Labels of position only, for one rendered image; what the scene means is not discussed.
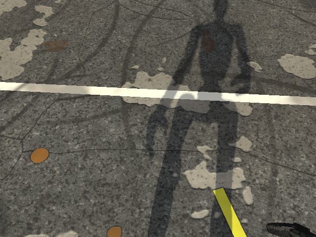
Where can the robot right hand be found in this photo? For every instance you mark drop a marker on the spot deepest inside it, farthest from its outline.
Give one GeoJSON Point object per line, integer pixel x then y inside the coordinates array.
{"type": "Point", "coordinates": [289, 230]}

